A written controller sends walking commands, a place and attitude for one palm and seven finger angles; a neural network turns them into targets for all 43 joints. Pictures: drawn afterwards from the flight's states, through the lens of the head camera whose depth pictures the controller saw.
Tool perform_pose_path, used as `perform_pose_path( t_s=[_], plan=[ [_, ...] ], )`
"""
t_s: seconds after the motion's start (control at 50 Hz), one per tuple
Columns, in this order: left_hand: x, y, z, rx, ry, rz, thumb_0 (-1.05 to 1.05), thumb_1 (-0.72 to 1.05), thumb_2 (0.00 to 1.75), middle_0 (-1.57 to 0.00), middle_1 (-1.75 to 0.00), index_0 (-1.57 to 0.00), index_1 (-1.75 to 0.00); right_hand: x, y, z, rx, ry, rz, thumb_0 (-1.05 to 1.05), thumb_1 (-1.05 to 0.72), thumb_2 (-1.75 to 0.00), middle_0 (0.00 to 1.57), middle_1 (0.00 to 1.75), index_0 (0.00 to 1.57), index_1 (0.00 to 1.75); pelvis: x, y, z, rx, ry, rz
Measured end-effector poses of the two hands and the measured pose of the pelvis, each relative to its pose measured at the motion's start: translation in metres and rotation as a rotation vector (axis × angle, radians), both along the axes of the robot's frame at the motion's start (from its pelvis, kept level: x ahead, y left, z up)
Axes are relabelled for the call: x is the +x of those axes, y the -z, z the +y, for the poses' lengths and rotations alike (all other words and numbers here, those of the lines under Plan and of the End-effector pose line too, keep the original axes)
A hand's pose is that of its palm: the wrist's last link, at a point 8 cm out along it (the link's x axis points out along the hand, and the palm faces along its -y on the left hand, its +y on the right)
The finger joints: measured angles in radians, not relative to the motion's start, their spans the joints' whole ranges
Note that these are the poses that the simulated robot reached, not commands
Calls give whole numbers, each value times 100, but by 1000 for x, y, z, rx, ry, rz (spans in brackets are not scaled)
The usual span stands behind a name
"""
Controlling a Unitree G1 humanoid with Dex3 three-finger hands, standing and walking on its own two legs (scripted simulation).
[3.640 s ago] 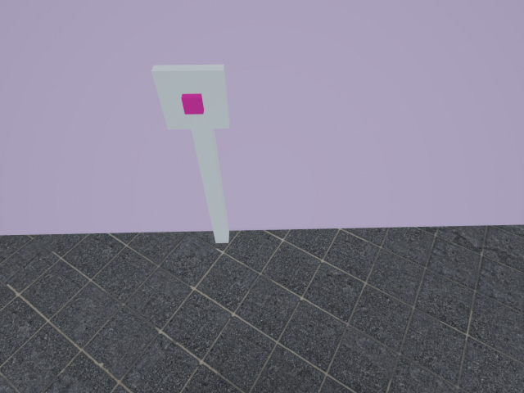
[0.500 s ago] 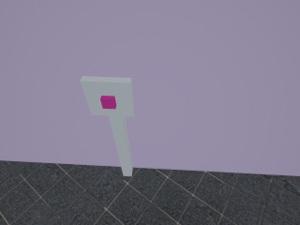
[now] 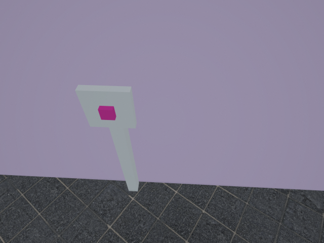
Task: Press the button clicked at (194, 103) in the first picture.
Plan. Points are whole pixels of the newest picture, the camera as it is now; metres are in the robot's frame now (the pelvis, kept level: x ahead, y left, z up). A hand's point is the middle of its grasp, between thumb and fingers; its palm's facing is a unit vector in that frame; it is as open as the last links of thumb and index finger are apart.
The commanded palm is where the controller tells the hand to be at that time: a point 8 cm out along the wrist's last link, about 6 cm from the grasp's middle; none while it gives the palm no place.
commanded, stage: come to a stop and stand still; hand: left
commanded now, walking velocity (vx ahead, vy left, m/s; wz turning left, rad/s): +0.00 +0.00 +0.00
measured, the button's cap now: (107, 112) +0.53 +0.22 -0.01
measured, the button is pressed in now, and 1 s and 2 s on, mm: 0 0 0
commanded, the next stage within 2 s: look again from close up in 0.22 s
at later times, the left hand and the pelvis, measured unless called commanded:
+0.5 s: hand out of the picture +0.07 +0.23 -0.16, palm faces -0.03 -0.95 -0.30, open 7.3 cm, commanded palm none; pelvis +0.01 +0.00 +0.00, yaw +0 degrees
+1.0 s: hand out of the picture +0.06 +0.23 -0.16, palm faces -0.03 -0.96 -0.29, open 7.3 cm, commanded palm none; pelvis +0.01 +0.01 +0.00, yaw +1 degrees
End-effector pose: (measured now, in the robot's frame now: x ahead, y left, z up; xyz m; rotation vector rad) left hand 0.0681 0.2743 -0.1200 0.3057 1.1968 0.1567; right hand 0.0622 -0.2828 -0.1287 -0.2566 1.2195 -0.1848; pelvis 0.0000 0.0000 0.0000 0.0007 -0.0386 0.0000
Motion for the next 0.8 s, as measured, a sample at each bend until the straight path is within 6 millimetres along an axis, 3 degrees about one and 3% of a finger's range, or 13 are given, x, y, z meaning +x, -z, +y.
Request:
perform_pose_path(
  t_s=[0.2,0.8],
  plan=[
    [10,0,-8,-9,-2,-11,0,91,90,-20,-30,-21,-30,7,1,5,18,-1,8,1,-90,-90,20,30,20,30,6,-1,-4,-1,-2,1],
    [-14,8,1,-20,-39,64,0,91,90,-20,-30,-21,-30,4,-2,12,2,3,37,1,-90,-90,20,30,20,30,12,-3,3,-3,-4,-2]
  ],
)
